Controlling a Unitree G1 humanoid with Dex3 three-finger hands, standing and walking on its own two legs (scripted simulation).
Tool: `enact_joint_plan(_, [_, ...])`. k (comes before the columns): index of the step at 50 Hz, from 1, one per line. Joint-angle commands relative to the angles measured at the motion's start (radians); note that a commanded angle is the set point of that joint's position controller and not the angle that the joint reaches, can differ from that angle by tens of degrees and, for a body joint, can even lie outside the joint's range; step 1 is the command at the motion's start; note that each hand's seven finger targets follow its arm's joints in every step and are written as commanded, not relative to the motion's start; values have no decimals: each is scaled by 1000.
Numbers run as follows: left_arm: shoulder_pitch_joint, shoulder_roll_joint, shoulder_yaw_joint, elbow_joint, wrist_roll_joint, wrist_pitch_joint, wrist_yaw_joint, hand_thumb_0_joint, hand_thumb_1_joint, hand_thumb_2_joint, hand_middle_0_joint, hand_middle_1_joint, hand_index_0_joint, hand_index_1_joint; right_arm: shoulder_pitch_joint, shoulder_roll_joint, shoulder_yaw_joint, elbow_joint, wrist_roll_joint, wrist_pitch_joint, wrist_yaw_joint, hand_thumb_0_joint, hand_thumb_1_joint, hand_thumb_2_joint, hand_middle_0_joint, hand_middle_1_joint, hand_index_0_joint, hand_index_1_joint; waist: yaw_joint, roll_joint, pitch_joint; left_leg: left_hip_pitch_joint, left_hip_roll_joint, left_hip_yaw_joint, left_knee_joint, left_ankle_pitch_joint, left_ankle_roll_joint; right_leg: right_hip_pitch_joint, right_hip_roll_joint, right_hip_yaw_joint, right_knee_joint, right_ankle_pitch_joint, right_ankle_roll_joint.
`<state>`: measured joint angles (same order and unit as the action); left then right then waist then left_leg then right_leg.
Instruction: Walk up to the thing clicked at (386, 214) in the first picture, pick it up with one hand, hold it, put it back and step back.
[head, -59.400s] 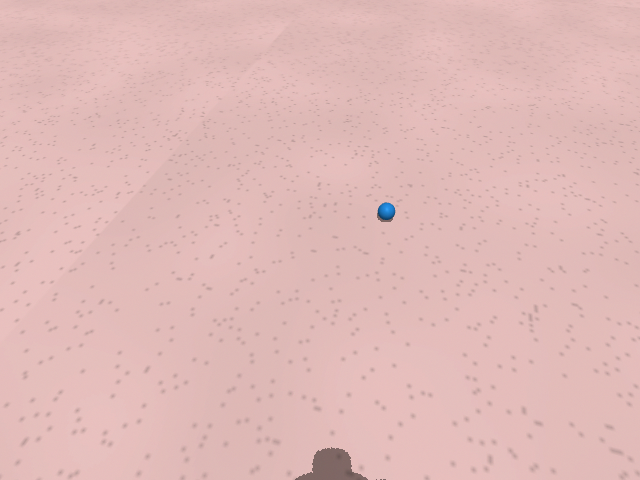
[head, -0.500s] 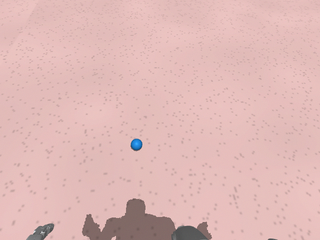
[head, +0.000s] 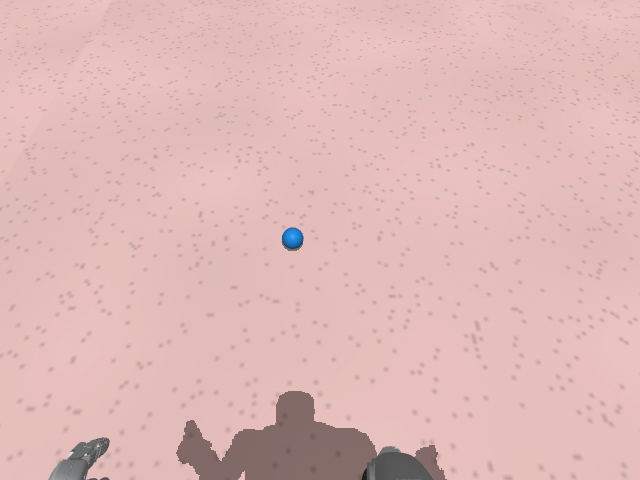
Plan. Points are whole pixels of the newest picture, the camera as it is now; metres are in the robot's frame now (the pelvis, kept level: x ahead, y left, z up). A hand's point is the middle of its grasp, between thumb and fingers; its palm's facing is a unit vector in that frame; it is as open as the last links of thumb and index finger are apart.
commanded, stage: step back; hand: left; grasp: from above
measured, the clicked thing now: (292, 238) +0.95 +0.12 -0.71
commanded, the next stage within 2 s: stand in 1.38 s
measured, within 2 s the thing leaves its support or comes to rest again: neither
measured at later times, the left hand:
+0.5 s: hand out of the picture -0.08 +0.25 -0.12, palm faces +0.00 -0.91 -0.42, open 7.4 cm
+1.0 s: hand out of the picture -0.03 +0.23 -0.12, palm faces +0.04 -0.92 -0.39, open 7.4 cm
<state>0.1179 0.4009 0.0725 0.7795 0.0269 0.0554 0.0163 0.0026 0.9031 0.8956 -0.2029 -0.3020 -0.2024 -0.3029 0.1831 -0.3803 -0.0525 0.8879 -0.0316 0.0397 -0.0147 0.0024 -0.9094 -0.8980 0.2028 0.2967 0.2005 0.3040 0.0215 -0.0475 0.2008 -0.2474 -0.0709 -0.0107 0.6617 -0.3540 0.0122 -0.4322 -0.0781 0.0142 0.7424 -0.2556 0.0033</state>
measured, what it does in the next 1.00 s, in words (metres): walks backwards: right foot, then left foot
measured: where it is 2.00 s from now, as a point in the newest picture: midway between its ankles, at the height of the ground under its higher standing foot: outside the picture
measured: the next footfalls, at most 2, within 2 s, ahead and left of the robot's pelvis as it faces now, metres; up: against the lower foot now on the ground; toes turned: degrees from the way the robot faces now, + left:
right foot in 0.28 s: -0.06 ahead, -0.14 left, +0.00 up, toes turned -3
left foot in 0.56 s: -0.07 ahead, +0.11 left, +0.00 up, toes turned -4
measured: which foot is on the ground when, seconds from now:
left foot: down 0.00-0.30, up 0.32-0.54, down 0.56-0.84, up 0.86-1.00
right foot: down 0.00-0.00, up 0.02-0.26, down 0.28-1.00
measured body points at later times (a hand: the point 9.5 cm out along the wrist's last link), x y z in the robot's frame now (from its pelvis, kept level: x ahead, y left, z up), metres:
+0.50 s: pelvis -0.13 -0.02 +0.01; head -0.12 -0.05 +0.46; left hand -0.08 +0.30 -0.09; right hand -0.07 -0.35 -0.12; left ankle -0.10 +0.12 -0.69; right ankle -0.14 -0.14 -0.71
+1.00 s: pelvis -0.11 -0.03 +0.02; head -0.11 -0.05 +0.47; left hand -0.03 +0.28 -0.09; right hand -0.05 -0.35 -0.12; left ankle -0.10 +0.11 -0.69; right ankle -0.10 -0.14 -0.71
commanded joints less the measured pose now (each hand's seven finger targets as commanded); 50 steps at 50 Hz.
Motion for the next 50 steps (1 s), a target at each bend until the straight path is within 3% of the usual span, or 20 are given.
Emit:
enact_joint_plan(1, [-62,208,62,-88,-3,-7,27,0,900,900,-200,-300,-200,-300,-24,-387,-101,-106,-8,-32,-4,0,-900,-900,200,300,200,300,-65,260,-215,-122,513,-582,-364,352,324,16,131,151,435,-397,-13])
enact_joint_plan(4, [61,189,58,-18,-26,0,19,0,900,900,-200,-300,-200,-300,-127,-268,-52,-117,-11,-31,-18,0,-900,-900,200,300,200,300,32,139,-190,-109,335,-236,-254,458,219,2,164,162,573,-268,-24])
enact_joint_plan(10, [76,165,47,14,-7,-39,-9,0,900,900,-200,-300,-200,-300,-41,-273,-69,-96,-13,-24,-9,0,-900,-900,200,300,200,300,-37,236,-248,82,302,-232,-237,54,193,93,89,27,-30,-270,-4])
enact_joint_plan(12, [158,153,50,80,-4,-56,-8,0,900,900,-200,-300,-200,-300,-59,-286,-70,-88,-9,-7,-1,0,-900,-900,200,300,200,300,-2,243,-250,-19,273,-189,-206,-30,159,261,111,-36,-295,-148,-32])
enact_joint_plan(14, [190,221,71,114,22,-78,1,0,900,900,-200,-300,-200,-300,-24,-186,-38,-87,0,-2,5,0,-900,-900,200,300,200,300,-4,8,-220,-261,145,-90,52,-140,60,392,-3,239,-431,-217,-72])
enact_joint_plan(15, [126,321,94,72,26,-79,3,0,900,900,-200,-300,-200,-300,-80,-154,-32,-114,4,-7,1,0,-900,-900,200,300,200,300,34,-135,-179,-318,38,-108,141,-195,-1,189,-239,526,-513,-485,-183])
enact_joint_plan(16, [37,369,100,51,27,-80,5,0,900,900,-200,-300,-200,-300,-117,-219,-55,-102,6,-9,-3,0,-900,-900,200,300,200,300,36,-134,-110,-221,75,-186,275,-198,-24,-27,-340,616,-542,-549,-272])
enact_joint_plan(19, [-28,256,70,55,18,-96,9,0,900,900,-200,-300,-200,-300,-56,-205,-51,-47,17,-23,7,0,-900,-900,200,300,200,300,-21,-42,-77,-217,36,-148,323,-51,-24,55,-156,302,-437,-272,-178])
enact_joint_plan(24, [80,259,73,90,22,-102,-4,0,900,900,-200,-300,-200,-300,-79,-188,-42,-33,-6,-48,29,0,-900,-900,200,300,200,300,45,-134,-98,-205,62,-65,61,-129,-32,208,-158,280,-428,-321,-177])
enact_joint_plan(27, [41,257,58,83,11,-85,-12,0,900,900,-200,-300,-200,-300,-5,-173,-50,7,-1,-66,31,0,-900,-900,200,300,200,300,-7,-116,-125,15,40,17,-220,-36,-9,148,-142,206,-344,-180,-155])
enact_joint_plan(28, [50,215,40,83,10,-81,-14,0,900,900,-200,-300,-200,-300,20,-181,-59,23,-3,-75,25,0,-900,-900,200,300,200,300,-19,-71,-151,113,33,-9,-287,30,5,123,-99,147,-261,-74,-122])
enact_joint_plan(30, [4,150,21,84,-13,-83,-17,0,900,900,-200,-300,-200,-300,66,-285,-84,34,-8,-82,21,0,-900,-900,200,300,200,300,-50,180,-206,175,288,-457,-374,-212,139,-43,83,-26,12,-228,-32])
enact_joint_plan(32, [-3,209,41,87,-8,-85,-10,0,900,900,-200,-300,-200,-300,76,-311,-92,25,-10,-88,23,0,-900,-900,200,300,200,300,-53,141,-141,108,376,-542,-412,-227,247,-78,53,54,184,-317,-36])
enact_joint_plan(37, [62,171,39,126,-9,-99,-23,0,900,900,-200,-300,-200,-300,15,-256,-73,12,-5,-84,20,0,-900,-900,200,300,200,300,-31,218,-158,53,288,-310,-332,74,179,60,57,-31,-24,-222,-25])
enact_joint_plan(40, [123,149,44,165,-2,-107,-14,0,900,900,-200,-300,-200,-300,-43,-215,-53,-1,9,-59,23,0,-900,-900,200,300,200,300,25,181,-174,-137,210,-184,-205,32,105,345,114,-87,-288,-36,-33])
enact_joint_plan(41, [149,175,53,177,4,-111,-5,0,900,900,-200,-300,-200,-300,-42,-152,-29,-7,17,-55,20,0,-900,-900,200,300,200,300,51,106,-189,-244,170,-163,-116,7,62,470,67,8,-326,-19,-38])
enact_joint_plan(42, [187,254,72,173,22,-118,4,0,900,900,-200,-300,-200,-300,-54,-105,-15,-32,23,-57,15,0,-900,-900,200,300,200,300,72,-91,-199,-369,30,-110,99,-77,8,490,-145,346,-461,-178,-105])
enact_joint_plan(43, [118,312,79,154,18,-118,3,0,900,900,-200,-300,-200,-300,-49,-145,-28,-16,15,-48,2,0,-900,-900,200,300,200,300,54,-92,-163,-301,38,-115,223,-224,-2,294,-322,499,-545,-379,-208])
enact_joint_plan(44, [54,301,79,127,12,-120,-2,0,900,900,-200,-300,-200,-300,3,-195,-43,11,14,-48,0,0,-900,-900,200,300,200,300,22,-36,-120,-265,70,-143,278,-222,-6,222,-343,512,-532,-376,-253])
enact_joint_plan(50, [4,231,51,132,3,-126,-4,0,900,900,-200,-300,-200,-300,30,-162,-30,65,5,-60,20,0,-900,-900,200,300,200,300,8,-92,-134,-140,93,-54,58,-80,-14,221,-174,161,-408,85,-165])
